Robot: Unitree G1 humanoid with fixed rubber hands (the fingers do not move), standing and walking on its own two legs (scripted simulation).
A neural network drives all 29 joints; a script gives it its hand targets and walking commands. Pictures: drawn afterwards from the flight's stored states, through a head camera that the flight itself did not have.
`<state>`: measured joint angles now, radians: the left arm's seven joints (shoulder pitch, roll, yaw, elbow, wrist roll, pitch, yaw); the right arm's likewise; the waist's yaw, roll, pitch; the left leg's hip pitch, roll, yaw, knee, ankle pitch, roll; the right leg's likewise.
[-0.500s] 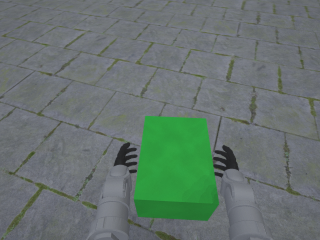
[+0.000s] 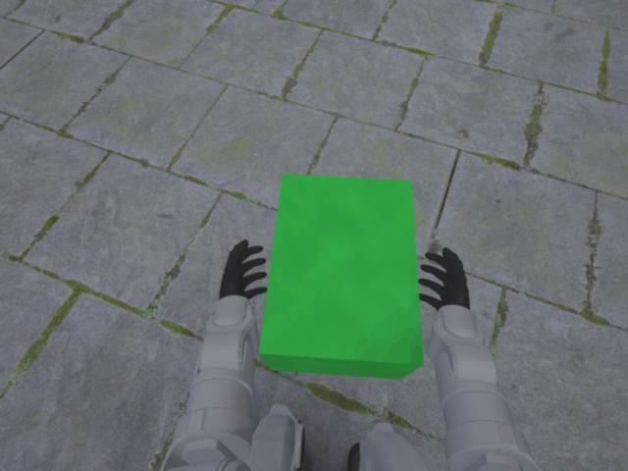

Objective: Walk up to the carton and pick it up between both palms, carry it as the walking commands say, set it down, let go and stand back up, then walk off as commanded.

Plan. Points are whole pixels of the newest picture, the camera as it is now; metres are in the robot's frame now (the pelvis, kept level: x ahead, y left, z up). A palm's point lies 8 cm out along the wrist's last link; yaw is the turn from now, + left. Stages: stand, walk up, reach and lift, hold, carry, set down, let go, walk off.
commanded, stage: set down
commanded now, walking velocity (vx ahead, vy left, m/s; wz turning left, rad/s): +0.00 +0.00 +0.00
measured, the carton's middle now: (341, 275) +0.42 +0.01 -0.14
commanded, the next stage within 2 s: none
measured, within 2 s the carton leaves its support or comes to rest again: neither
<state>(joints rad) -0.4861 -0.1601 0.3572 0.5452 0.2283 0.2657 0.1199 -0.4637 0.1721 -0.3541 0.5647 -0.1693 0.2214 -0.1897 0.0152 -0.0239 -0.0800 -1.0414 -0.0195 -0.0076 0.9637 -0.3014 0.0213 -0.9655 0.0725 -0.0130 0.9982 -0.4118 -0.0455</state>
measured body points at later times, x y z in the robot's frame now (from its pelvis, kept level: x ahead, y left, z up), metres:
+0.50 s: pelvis -0.04 +0.00 -0.09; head +0.15 +0.02 +0.32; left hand +0.39 +0.15 -0.15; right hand +0.38 -0.14 -0.15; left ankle +0.08 +0.11 -0.67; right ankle +0.03 -0.09 -0.67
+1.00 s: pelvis -0.05 +0.01 -0.16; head +0.19 +0.02 +0.22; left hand +0.41 +0.15 -0.25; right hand +0.41 -0.15 -0.24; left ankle +0.08 +0.11 -0.67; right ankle +0.03 -0.09 -0.67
